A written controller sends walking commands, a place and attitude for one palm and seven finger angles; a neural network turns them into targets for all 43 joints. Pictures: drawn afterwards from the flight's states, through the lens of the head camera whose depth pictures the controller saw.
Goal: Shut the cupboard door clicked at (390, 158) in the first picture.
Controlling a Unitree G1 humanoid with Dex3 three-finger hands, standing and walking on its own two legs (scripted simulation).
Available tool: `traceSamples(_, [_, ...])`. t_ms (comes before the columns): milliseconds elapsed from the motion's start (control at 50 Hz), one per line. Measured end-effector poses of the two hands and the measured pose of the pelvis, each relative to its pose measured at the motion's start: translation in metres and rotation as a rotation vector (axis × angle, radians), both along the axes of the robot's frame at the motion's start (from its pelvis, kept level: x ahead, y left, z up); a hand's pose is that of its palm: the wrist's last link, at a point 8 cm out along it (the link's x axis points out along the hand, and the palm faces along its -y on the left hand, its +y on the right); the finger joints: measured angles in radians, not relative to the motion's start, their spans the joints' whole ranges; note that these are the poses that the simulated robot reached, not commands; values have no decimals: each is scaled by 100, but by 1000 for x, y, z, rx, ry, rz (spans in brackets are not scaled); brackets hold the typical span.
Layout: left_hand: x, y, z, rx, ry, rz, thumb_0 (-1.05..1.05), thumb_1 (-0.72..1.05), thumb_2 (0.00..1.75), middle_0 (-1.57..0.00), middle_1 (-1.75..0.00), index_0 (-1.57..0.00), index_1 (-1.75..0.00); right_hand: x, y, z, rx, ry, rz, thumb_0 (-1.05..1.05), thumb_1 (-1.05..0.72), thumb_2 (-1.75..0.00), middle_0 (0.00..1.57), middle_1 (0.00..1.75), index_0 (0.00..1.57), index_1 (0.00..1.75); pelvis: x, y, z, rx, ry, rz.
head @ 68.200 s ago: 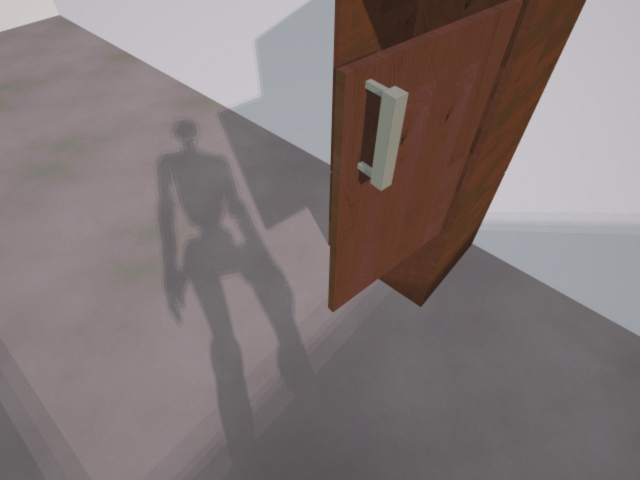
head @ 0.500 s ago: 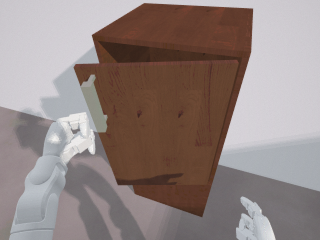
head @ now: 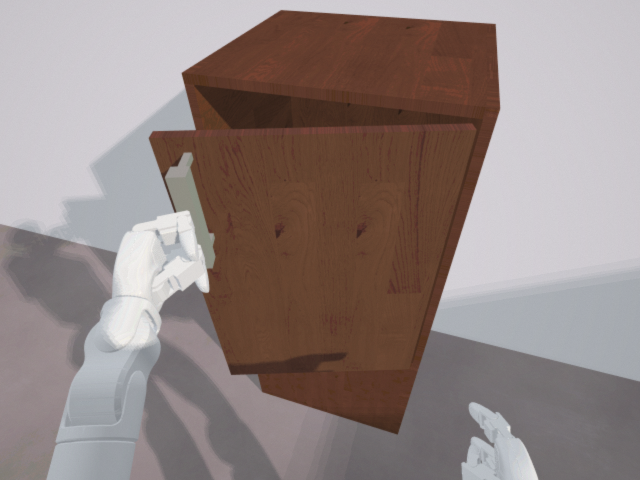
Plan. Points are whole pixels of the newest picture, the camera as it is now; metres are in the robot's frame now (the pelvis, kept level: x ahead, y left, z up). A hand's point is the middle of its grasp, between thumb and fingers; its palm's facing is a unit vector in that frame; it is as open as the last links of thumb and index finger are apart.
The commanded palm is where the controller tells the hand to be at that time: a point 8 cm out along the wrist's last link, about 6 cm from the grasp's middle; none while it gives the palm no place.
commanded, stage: bring the fist close to the handle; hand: left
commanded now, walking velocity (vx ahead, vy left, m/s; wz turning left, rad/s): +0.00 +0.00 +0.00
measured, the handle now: (196, 212) +0.41 +0.21 +0.15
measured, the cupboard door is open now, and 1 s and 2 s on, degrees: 19 10 0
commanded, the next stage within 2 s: push the door shut along its arc in 0.16 s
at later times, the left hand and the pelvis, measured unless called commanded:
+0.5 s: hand (197, 247) +0.33 +0.18 +0.16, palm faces +0.12 -0.99 -0.04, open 3.1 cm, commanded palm +0.31 +0.22 +0.16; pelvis -0.01 -0.01 +0.00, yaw +1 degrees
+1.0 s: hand (225, 213) +0.39 +0.16 +0.17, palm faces -0.06 -1.00 -0.03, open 3.1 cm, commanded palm +0.38 +0.21 +0.16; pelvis -0.01 -0.01 +0.00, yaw +1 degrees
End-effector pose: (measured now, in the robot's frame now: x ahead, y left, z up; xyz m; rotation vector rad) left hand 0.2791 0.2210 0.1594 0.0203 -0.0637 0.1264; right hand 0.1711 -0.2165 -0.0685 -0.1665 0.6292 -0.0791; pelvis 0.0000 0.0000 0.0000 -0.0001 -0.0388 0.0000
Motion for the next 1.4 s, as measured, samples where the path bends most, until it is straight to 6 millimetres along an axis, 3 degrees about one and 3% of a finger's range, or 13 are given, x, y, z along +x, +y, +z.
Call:
traceSamples(80, [-5,4,6,12,-28,19,2,90,90,-130,-150,-130,-150,-1,0,0,-5,10,10,1,-91,-90,20,30,20,30,-2,0,0,-2,-12,7])
traceSamples(240, [1,1,-5,10,64,8,1,90,90,-131,-150,-130,-150,0,-1,-1,-12,21,9,1,-91,-90,20,30,20,30,-9,-2,1,-4,-16,18])
traceSamples(360, [5,-4,7,6,-3,-9,2,90,90,-131,-150,-130,-150,-2,-3,0,-6,14,5,1,-91,-90,20,30,20,30,-8,-6,1,0,-13,13])
traceSamples(520, [28,12,2,22,75,-10,1,89,91,-131,-150,-130,-150,-13,-17,-5,-25,61,-23,1,-91,-90,21,30,20,30,-11,-12,1,-2,-9,19])
traceSamples(780, [59,8,5,21,50,-94,1,94,95,-130,-150,-130,-150,-35,-38,-17,-50,131,-71,1,-91,-90,20,30,20,30,-10,-14,0,1,24,25])
traceSamples(960, [89,-5,8,27,56,-175,1,92,92,-131,-150,-130,-150,-46,-41,-22,-51,161,-100,1,-91,-90,20,30,20,30,-8,-12,-1,1,50,17])
traceSamples(1400, [141,-11,7,11,66,-273,2,90,90,-130,-150,-130,-150,-84,-45,-34,-82,279,-142,1,-91,-90,20,30,20,30,-7,-2,-5,-7,107,20])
